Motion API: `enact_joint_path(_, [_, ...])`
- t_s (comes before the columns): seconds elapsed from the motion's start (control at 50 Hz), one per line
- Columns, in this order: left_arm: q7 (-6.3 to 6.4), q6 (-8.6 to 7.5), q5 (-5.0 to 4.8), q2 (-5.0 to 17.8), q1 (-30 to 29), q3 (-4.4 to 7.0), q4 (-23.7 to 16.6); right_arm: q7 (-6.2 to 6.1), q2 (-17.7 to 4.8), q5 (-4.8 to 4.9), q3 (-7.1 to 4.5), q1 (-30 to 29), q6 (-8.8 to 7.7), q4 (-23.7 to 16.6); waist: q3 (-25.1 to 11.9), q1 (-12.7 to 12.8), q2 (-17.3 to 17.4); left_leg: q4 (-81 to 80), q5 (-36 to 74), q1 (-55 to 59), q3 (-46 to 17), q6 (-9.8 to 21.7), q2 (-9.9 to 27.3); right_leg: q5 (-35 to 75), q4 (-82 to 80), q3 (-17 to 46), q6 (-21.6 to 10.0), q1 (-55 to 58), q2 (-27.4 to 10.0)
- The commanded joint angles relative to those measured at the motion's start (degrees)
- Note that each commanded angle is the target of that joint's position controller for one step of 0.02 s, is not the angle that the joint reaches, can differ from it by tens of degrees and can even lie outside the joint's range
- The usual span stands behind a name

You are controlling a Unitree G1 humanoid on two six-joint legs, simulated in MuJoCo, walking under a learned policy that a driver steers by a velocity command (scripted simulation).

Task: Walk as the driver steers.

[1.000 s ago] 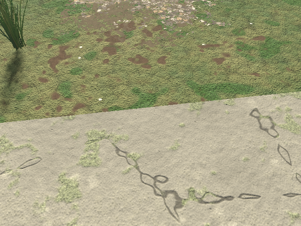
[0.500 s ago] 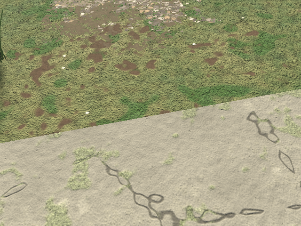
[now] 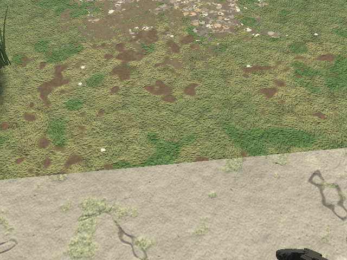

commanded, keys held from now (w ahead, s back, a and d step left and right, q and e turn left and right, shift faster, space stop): w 1.00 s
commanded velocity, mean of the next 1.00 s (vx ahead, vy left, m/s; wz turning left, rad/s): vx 0.50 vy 0.00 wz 0.00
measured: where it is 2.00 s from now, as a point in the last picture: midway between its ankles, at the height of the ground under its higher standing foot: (197, 120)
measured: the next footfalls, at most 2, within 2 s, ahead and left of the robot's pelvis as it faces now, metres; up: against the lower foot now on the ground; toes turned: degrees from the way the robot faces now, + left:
left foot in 0.02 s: +0.18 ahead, +0.05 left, +0.00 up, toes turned +3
right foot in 0.58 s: +0.48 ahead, -0.12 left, +0.00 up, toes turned -3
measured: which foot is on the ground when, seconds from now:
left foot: up 0.00-0.00, down 0.02-0.60, up 0.62-1.00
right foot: down 0.00-0.02, up 0.04-0.56, down 0.58-1.00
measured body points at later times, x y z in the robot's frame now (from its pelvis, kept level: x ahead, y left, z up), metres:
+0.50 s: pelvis +0.27 -0.01 +0.02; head +0.30 -0.02 +0.46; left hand +0.47 +0.19 -0.10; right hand +0.16 -0.24 -0.13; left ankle +0.14 +0.05 -0.72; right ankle +0.43 -0.13 -0.69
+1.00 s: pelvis +0.53 -0.05 +0.02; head +0.56 -0.05 +0.47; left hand +0.44 +0.18 -0.12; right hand +0.70 -0.27 -0.10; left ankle +0.70 +0.09 -0.67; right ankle +0.45 -0.11 -0.72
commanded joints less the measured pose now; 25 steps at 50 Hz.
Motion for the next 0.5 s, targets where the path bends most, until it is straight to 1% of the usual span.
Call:
enact_joint_path(0.02, [0.09, -0.37, -0.07, 9.88, -4.1, 1.77, -3.76, -2.07, -11.58, -1.04, -4.18, 27.72, -0.78, 5.79, -13.53, -15.3, -2.6, -4.52, -6.42, 34.83, -9.61, 5.23, 6.47, 56.8, 36.61, 0.95, -0.27, -17.35, -12.89])
enact_joint_path(0.04, [-0.51, -0.15, -0.59, 2.76, 2.53, 0.57, -4.55, -2.0, -16.2, -2.41, -5.29, 30.05, -0.8, 6.01, -18.95, -10.29, 9.98, -4.52, -7.3, 48.67, -35.22, 13.01, 23.73, 3.43, 59.85, -2.04, 1.15, -36.1, -3.11])
enact_joint_path(0.06, [-0.53, 0.11, -0.16, 7.79, 1.95, 1.88, -3.73, -1.08, -12.93, 0.07, -4.92, 27.03, -0.41, 6.06, -18.43, -9.84, 4.6, -14.62, -17.8, 46.05, -49.16, 16.29, 25.38, -3.68, 67.69, 3.09, 0.13, -45.15, -0.76])
enact_joint_path(0.08, [-0.66, -0.04, 0.24, 9.21, -3.84, 2.29, -5.92, -0.86, -10.39, 0.9, -4.28, 19.48, -0.5, 4.78, -7.64, -6.85, 1.85, -18.81, -23.05, 36.15, -40.26, 14.04, 23.52, 3.02, 64.64, 3.73, -0.51, -48.57, -5.01])
enact_joint_path(0.1, [-1.01, -0.23, 0.45, 9.16, -7.38, 2.42, -6.64, -0.56, -7.27, 0.75, -3.61, 16.16, -0.99, 4.41, -3.06, -5.77, -0.48, -21.44, -19.2, 28.42, -35.03, 12.3, 21.38, 6.12, 61.55, 3.15, -0.61, -46.84, -6.58])
enact_joint_path(0.12, [-1.2, 0.16, 0.62, 8.04, -8.03, 2.45, -6.52, -0.53, -5.43, 0.35, -3.03, 15.93, -1.62, 5.2, -0.41, -3.73, -2.18, -22.64, -12.7, 22.87, -29.96, 10.3, 19.06, 7.16, 58.59, 3.27, -0.3, -44.15, -8.21])
enact_joint_path(0.14, [-1.52, 0.96, 1.2, 6.61, -6.97, 2.21, -6.38, -0.77, -4.2, 0.32, -2.53, 16.77, -2.17, 6.31, -0.38, -1.94, -1.66, -23.49, -8.65, 18.86, -25.85, 8.66, 17.0, 7.62, 55.79, 3.28, 0.45, -40.54, -9.32])
enact_joint_path(0.16, [-1.88, 1.63, 1.36, 4.94, -6.26, 1.91, -5.92, -0.89, -3.91, 0.32, -2.3, 17.9, -2.74, 7.26, -0.56, -1.17, -0.94, -24.18, -5.49, 17.05, -22.9, 7.78, 15.77, 7.9, 53.76, 2.8, 1.11, -38.55, -9.84])
enact_joint_path(0.18, [-2.16, 2.04, 1.44, 4.28, -6.58, 1.83, -6.06, -0.94, -4.42, 0.45, -2.35, 19.55, -3.3, 8.21, -0.49, -0.88, -0.44, -24.58, -2.08, 16.37, -20.76, 7.58, 14.98, 8.44, 52.29, 1.99, 1.64, -38.5, -10.1])
enact_joint_path(0.2, [-2.36, 2.35, 1.48, 4.24, -7.94, 1.88, -6.53, -0.93, -5.31, 0.58, -2.47, 20.82, -3.66, 8.96, -0.21, -0.75, 0.15, -25.15, -0.32, 16.09, -18.77, 7.34, 14.36, 9.64, 50.52, 1.28, 2.12, -39.61, -10.7])
enact_joint_path(0.24, [-2.57, 2.77, 1.41, 4.95, -13.59, 1.98, -8.48, -0.86, -6.62, 0.63, -2.6, 23.05, -3.81, 9.91, 1.11, -1.52, 0.94, -26.65, 1.32, 16.77, -16.1, 6.61, 13.39, 14.15, 46.08, -0.19, 3.07, -43.89, -12.04])
enact_joint_path(0.28, [-2.63, 2.9, 1.11, 5.43, -19.42, 1.99, -10.26, -0.8, -6.61, 0.75, -2.38, 25.53, -3.63, 10.56, 1.86, -3.05, 1.11, -26.85, 5.29, 19.19, -14.27, 5.38, 12.42, 18.82, 40.49, -1.46, 3.87, -47.56, -12.59])
enact_joint_path(0.34, [-2.76, 2.8, 0.56, 4.87, -26.16, 1.6, -12.13, -0.93, -6.37, 0.81, -2.01, 29.11, -3.48, 11.51, 1.59, -5.22, 2.01, -25.83, 11.05, 22.74, -11.91, 3.2, 11.37, 24.14, 31.55, -3.22, 4.53, -47.99, -11.62])
enact_joint_path(0.38, [-2.78, 2.79, 0.39, 4.6, -29.84, 1.35, -13.08, -1.2, -6.41, 0.65, -1.82, 31.47, -3.41, 12.24, 1.5, -6.55, 2.72, -25.02, 13.45, 26.08, -11.33, 2.7, 11.57, 25.88, 27.09, -4.05, 4.46, -48.02, -10.64])
enact_joint_path(0.44, [-2.69, 2.56, 0.39, 4.85, -34.45, 1.25, -14.49, -1.67, -6.58, 0.06, -1.65, 34.07, -3.13, 13.24, 1.77, -7.94, 3.2, -22.61, 17.87, 32.45, -11.36, 3.5, 13.16, 24.18, 22.37, -4.71, 3.76, -48.89, -9.22])
enact_joint_path(0.48, [-2.65, 2.2, 0.38, 5.29, -36.2, 1.38, -15.44, -2.07, -7.18, -0.38, -1.77, 34.52, -2.94, 13.81, 2.14, -7.84, 3.5, -20.64, 21.36, 36.09, -11.69, 4.21, 14.93, 20.87, 19.99, -4.68, 2.68, -48.74, -8.54])
enact_joint_path(0.5, [-2.6, 1.95, 0.38, 5.59, -35.88, 1.51, -15.6, -2.26, -7.54, -0.5, -1.87, 34.03, -2.87, 13.99, 2.11, -7.12, 3.63, -19.17, 24.47, 37.14, -11.53, 4.14, 15.62, 18.66, 18.63, -4.78, 1.85, -47.29, -8.0])
Over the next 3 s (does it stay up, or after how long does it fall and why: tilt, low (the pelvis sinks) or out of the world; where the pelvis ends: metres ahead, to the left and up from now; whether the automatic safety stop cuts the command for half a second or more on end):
stays up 1.20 -0.04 0.02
